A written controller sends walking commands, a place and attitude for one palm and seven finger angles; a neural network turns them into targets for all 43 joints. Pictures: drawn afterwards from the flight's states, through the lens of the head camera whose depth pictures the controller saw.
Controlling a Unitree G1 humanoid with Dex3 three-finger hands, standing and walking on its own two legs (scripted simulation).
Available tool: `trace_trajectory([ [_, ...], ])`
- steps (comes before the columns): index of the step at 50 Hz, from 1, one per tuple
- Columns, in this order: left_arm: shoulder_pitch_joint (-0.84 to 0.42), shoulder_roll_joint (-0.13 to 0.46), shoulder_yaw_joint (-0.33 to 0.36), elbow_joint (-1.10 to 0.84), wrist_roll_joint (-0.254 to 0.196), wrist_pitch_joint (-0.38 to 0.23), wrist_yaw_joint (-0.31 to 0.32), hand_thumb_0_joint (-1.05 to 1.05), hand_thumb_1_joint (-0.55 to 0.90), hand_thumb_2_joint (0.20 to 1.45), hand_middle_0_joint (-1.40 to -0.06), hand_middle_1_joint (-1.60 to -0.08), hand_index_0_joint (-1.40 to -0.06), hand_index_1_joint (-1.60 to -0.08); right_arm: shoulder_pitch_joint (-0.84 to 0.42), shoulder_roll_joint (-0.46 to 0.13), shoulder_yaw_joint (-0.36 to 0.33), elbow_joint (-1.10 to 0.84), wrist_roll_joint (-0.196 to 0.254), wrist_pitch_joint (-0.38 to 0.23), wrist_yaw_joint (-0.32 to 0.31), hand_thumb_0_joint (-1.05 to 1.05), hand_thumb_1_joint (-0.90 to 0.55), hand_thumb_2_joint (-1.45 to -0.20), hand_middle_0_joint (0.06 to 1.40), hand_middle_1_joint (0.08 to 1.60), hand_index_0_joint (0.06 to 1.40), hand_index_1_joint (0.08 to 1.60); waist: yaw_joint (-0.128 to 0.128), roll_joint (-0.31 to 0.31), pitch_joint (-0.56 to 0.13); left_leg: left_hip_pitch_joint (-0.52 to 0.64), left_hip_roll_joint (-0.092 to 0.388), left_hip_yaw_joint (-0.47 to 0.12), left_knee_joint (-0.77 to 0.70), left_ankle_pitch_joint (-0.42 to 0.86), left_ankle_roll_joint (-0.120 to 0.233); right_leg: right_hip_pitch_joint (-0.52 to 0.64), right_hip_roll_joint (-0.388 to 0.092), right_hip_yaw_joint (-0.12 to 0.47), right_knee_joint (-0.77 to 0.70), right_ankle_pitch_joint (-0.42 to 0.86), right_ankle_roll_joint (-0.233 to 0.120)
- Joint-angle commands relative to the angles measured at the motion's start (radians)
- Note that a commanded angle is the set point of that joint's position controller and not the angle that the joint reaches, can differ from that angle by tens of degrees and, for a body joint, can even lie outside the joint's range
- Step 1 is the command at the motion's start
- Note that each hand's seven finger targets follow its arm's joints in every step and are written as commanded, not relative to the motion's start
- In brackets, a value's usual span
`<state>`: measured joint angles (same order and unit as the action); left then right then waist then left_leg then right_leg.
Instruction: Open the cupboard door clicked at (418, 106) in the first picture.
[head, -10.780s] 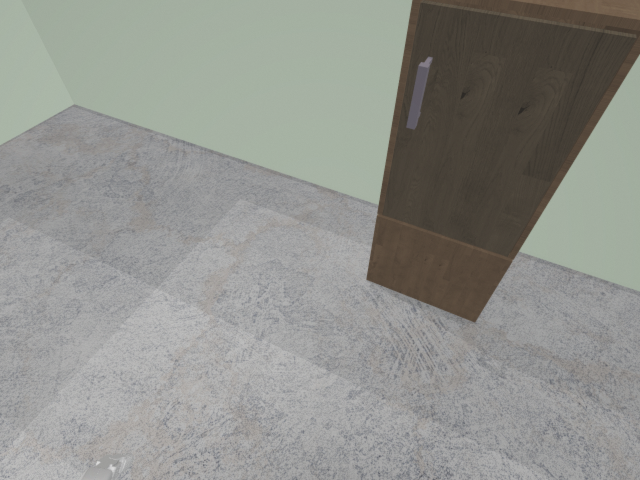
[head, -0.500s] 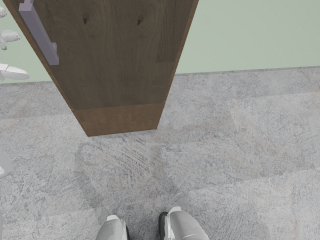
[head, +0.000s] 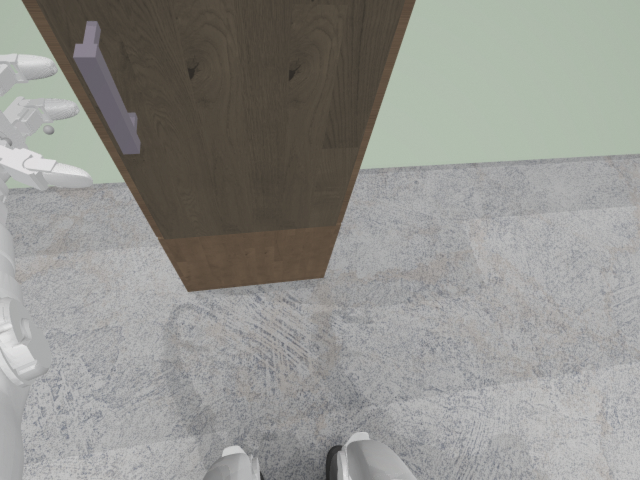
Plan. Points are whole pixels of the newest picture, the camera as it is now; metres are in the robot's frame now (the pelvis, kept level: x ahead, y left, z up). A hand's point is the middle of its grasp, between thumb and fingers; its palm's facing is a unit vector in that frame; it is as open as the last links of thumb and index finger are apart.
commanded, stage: move the hooked fingers beside the handle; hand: left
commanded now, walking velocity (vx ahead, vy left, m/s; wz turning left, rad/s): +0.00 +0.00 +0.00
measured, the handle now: (113, 93) +0.56 +0.21 +0.09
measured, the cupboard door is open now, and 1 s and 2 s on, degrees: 0 0 0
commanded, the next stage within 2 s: slide the fingers in behind the handle in 0.36 s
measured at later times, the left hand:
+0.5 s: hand (55, 123) +0.51 +0.26 +0.09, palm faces +0.04 -1.00 -0.01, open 14.0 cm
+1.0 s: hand (71, 126) +0.51 +0.25 +0.09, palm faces +0.07 -1.00 +0.00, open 14.4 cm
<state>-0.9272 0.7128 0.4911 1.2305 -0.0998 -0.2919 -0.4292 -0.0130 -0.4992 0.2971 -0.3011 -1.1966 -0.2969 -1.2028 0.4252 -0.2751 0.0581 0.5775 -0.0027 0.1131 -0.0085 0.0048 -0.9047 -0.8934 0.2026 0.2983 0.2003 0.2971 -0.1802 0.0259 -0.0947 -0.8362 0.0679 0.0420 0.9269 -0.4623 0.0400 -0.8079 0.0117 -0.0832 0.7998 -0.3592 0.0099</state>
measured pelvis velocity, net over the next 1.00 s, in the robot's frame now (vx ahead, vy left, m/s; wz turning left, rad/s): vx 0.00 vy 0.00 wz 0.01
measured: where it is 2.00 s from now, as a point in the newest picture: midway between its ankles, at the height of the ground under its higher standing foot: outside the picture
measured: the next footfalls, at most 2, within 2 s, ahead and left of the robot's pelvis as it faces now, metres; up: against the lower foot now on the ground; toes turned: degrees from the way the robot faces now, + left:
none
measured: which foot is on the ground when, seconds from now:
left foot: down 0.00-1.00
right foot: down 0.00-1.00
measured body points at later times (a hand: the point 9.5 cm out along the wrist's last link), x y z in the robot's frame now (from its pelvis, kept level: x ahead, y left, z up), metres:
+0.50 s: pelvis -0.02 -0.01 -0.01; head +0.14 +0.03 +0.41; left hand +0.50 +0.32 +0.09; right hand -0.04 -0.28 -0.10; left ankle -0.02 +0.09 -0.69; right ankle +0.00 -0.13 -0.69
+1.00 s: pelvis +0.00 +0.00 +0.00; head +0.14 +0.03 +0.42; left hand +0.50 +0.30 +0.09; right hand -0.02 -0.27 -0.10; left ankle -0.02 +0.09 -0.69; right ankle +0.00 -0.13 -0.69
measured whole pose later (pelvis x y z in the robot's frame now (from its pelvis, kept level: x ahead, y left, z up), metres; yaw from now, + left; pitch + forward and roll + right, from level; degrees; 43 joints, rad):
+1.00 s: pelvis +0.00 +0.00 +0.00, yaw +1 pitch +22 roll -5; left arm -0.98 0.65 0.44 1.21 -0.10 -0.32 -0.33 -0.01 -0.50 0.30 -0.30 -1.20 -0.22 -1.19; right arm 0.43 -0.27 0.05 0.61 -0.02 0.09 0.00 0.00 -0.91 -0.89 0.20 0.30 0.20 0.30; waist -0.18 0.02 -0.08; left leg -0.88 0.06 0.02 0.95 -0.46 0.04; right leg -0.84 0.01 -0.10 0.82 -0.37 0.01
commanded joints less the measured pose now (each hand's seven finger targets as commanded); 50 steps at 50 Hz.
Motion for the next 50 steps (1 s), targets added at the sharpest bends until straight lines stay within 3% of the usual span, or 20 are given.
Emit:
trace_trajectory([
  [1,-0.437,0.304,0.036,-0.214,-0.019,-0.085,0.012,0.000,-0.500,0.300,-0.300,-1.200,-0.300,-1.200,0.188,-0.208,-0.071,-0.036,-0.006,-0.011,-0.029,0.000,-0.900,-0.900,0.200,0.300,0.200,0.300,-0.018,0.144,-0.393,0.325,-0.023,-0.084,-0.073,0.517,-0.009,0.155,0.047,0.036,-0.021,0.347,-0.026],
  [5,-0.492,0.349,0.067,-0.267,-0.014,-0.144,0.019,0.000,-0.500,0.300,-0.300,-1.200,-0.300,-1.200,0.180,-0.207,-0.075,-0.023,-0.009,-0.024,-0.032,0.000,-0.900,-0.900,0.200,0.300,0.200,0.300,-0.013,0.201,-0.488,0.397,-0.020,-0.099,-0.055,0.558,-0.021,0.146,0.049,0.040,-0.010,0.337,-0.026],
  [6,-0.508,0.326,0.052,-0.263,-0.019,-0.146,0.017,0.000,-0.500,0.300,-0.300,-1.200,-0.300,-1.200,0.186,-0.208,-0.074,-0.017,-0.010,-0.023,-0.032,0.000,-0.900,-0.900,0.200,0.300,0.200,0.300,-0.026,0.197,-0.500,0.415,-0.018,-0.102,-0.048,0.575,-0.020,0.132,0.050,0.039,-0.006,0.344,-0.026],
  [7,-0.511,0.328,0.051,-0.239,-0.018,-0.140,0.011,0.000,-0.500,0.300,-0.300,-1.200,-0.300,-1.200,0.180,-0.207,-0.073,-0.011,-0.008,-0.024,-0.032,0.000,-0.900,-0.900,0.200,0.300,0.200,0.300,-0.027,0.212,-0.486,0.407,-0.018,-0.101,-0.048,0.556,-0.022,0.123,0.049,0.038,-0.011,0.331,-0.024],
  [10,-0.487,0.333,0.028,-0.140,-0.005,-0.092,-0.002,0.000,-0.500,0.300,-0.300,-1.200,-0.300,-1.200,0.176,-0.213,-0.064,-0.011,0.001,-0.022,-0.039,0.000,-0.900,-0.900,0.200,0.300,0.200,0.300,-0.036,0.171,-0.413,0.312,-0.025,-0.094,-0.058,0.455,-0.011,0.130,0.045,0.041,-0.021,0.291,-0.020],
  [11,-0.501,0.333,0.019,-0.139,0.002,-0.083,-0.006,0.000,-0.500,0.300,-0.300,-1.200,-0.300,-1.200,0.179,-0.213,-0.061,-0.012,0.000,-0.022,-0.042,0.000,-0.900,-0.900,0.200,0.300,0.200,0.300,-0.034,0.203,-0.421,0.326,-0.027,-0.098,-0.057,0.467,-0.012,0.118,0.043,0.038,-0.014,0.289,-0.026],
  [13,-0.504,0.332,0.006,-0.119,0.008,-0.063,-0.007,0.000,-0.500,0.300,-0.300,-1.200,-0.300,-1.200,0.183,-0.214,-0.059,-0.012,-0.001,-0.024,-0.044,0.000,-0.900,-0.900,0.200,0.300,0.200,0.300,-0.042,0.185,-0.407,0.303,-0.025,-0.095,-0.055,0.443,-0.009,0.109,0.042,0.038,-0.021,0.278,-0.020],
  [15,-0.488,0.357,0.023,-0.114,0.007,-0.059,-0.006,0.000,-0.500,0.300,-0.300,-1.200,-0.300,-1.200,0.187,-0.216,-0.056,-0.020,-0.001,-0.026,-0.045,0.000,-0.900,-0.900,0.200,0.300,0.200,0.300,-0.038,0.162,-0.414,0.273,-0.026,-0.090,-0.053,0.430,-0.005,0.131,0.043,0.043,-0.019,0.283,-0.020],
  [20,-0.548,0.379,0.041,-0.173,-0.005,-0.093,-0.007,0.000,-0.500,0.300,-0.300,-1.200,-0.300,-1.200,0.201,-0.220,-0.059,-0.014,-0.007,-0.030,-0.043,0.000,-0.900,-0.900,0.200,0.300,0.200,0.300,-0.045,0.184,-0.488,0.310,-0.023,-0.099,-0.038,0.463,-0.008,0.128,0.047,0.044,-0.009,0.295,-0.021],
  [23,-0.539,0.423,0.071,-0.174,0.001,-0.094,-0.005,0.000,-0.500,0.300,-0.300,-1.200,-0.300,-1.200,0.211,-0.222,-0.059,-0.013,-0.008,-0.028,-0.041,0.000,-0.900,-0.900,0.200,0.300,0.200,0.300,-0.032,0.212,-0.511,0.317,-0.021,-0.100,-0.038,0.478,-0.009,0.139,0.049,0.044,-0.005,0.305,-0.022],
  [25,-0.515,0.384,0.045,-0.138,0.001,-0.072,-0.007,0.000,-0.500,0.300,-0.300,-1.200,-0.300,-1.200,0.212,-0.219,-0.057,-0.011,-0.006,-0.027,-0.039,0.000,-0.900,-0.900,0.200,0.300,0.200,0.300,-0.042,0.176,-0.468,0.282,-0.022,-0.093,-0.043,0.447,-0.004,0.140,0.049,0.042,-0.013,0.296,-0.018],
  [26,-0.494,0.391,0.056,-0.143,-0.002,-0.070,-0.008,0.000,-0.500,0.300,-0.300,-1.200,-0.300,-1.200,0.217,-0.218,-0.057,-0.014,-0.007,-0.026,-0.039,0.000,-0.900,-0.900,0.200,0.300,0.200,0.300,-0.027,0.196,-0.474,0.296,-0.023,-0.095,-0.046,0.470,-0.006,0.147,0.050,0.039,-0.010,0.311,-0.024],
  [30,-0.503,0.318,0.010,-0.188,0.002,-0.060,0.006,0.000,-0.500,0.300,-0.300,-1.200,-0.300,-1.200,0.225,-0.214,-0.063,-0.011,-0.011,-0.024,-0.030,0.000,-0.900,-0.900,0.200,0.300,0.200,0.300,-0.034,0.237,-0.482,0.369,-0.015,-0.105,-0.051,0.507,-0.015,0.081,0.053,0.025,-0.017,0.286,-0.023],
  [33,-0.505,0.304,0.022,-0.196,-0.015,-0.067,0.022,0.000,-0.500,0.300,-0.300,-1.200,-0.300,-1.200,0.233,-0.214,-0.067,-0.005,-0.013,-0.023,-0.028,0.000,-0.900,-0.900,0.200,0.300,0.200,0.300,-0.041,0.195,-0.479,0.385,-0.011,-0.112,-0.053,0.537,-0.016,0.083,0.057,0.020,-0.017,0.302,-0.023],
  [36,-0.499,0.280,0.020,-0.249,-0.016,-0.087,0.038,0.000,-0.500,0.300,-0.300,-1.200,-0.300,-1.200,0.235,-0.210,-0.072,-0.005,-0.018,-0.025,-0.020,0.000,-0.900,-0.900,0.200,0.300,0.200,0.300,-0.027,0.221,-0.506,0.406,-0.014,-0.108,-0.050,0.576,-0.018,0.104,0.058,0.023,-0.012,0.335,-0.028],
  [39,-0.446,0.253,0.011,-0.246,-0.011,-0.093,0.048,0.000,-0.500,0.300,-0.300,-1.200,-0.300,-1.200,0.229,-0.205,-0.076,-0.003,-0.017,-0.021,-0.014,0.000,-0.900,-0.900,0.200,0.300,0.200,0.300,-0.020,0.192,-0.497,0.407,-0.012,-0.104,-0.050,0.595,-0.019,0.114,0.059,0.022,-0.016,0.348,-0.025],
  [42,-0.487,0.196,-0.031,-0.260,-0.014,-0.097,0.053,0.000,-0.500,0.300,-0.300,-1.200,-0.300,-1.200,0.222,-0.199,-0.078,0.006,-0.016,-0.018,-0.011,0.000,-0.900,-0.900,0.200,0.300,0.200,0.300,-0.035,0.222,-0.473,0.439,-0.009,-0.111,-0.051,0.621,-0.025,0.079,0.059,0.018,-0.017,0.340,-0.026],
  [45,-0.501,0.151,-0.062,-0.242,-0.015,-0.093,0.066,0.000,-0.500,0.300,-0.300,-1.200,-0.300,-1.200,0.214,-0.198,-0.080,0.013,-0.015,-0.022,-0.011,0.000,-0.900,-0.900,0.200,0.300,0.200,0.300,-0.048,0.203,-0.427,0.431,-0.010,-0.115,-0.059,0.569,-0.024,0.051,0.058,0.016,-0.027,0.298,-0.024],
  [48,-0.543,0.110,-0.089,-0.249,-0.008,-0.100,0.082,0.000,-0.500,0.300,-0.300,-1.200,-0.300,-1.200,0.215,-0.193,-0.082,0.023,-0.019,-0.029,-0.009,0.000,-0.900,-0.900,0.200,0.300,0.200,0.300,-0.057,0.220,-0.446,0.459,-0.010,-0.123,-0.054,0.589,-0.028,0.032,0.055,0.013,-0.021,0.293,-0.025],
  [50,-0.508,0.114,-0.083,-0.212,-0.004,-0.097,0.088,0.000,-0.500,0.300,-0.300,-1.200,-0.300,-1.200,0.212,-0.195,-0.079,0.022,-0.018,-0.031,-0.009,0.000,-0.900,-0.900,0.200,0.300,0.200,0.300,-0.054,0.184,-0.433,0.426,-0.014,-0.118,-0.052,0.561,-0.024,0.048,0.054,0.017,-0.020,0.297,-0.026],
])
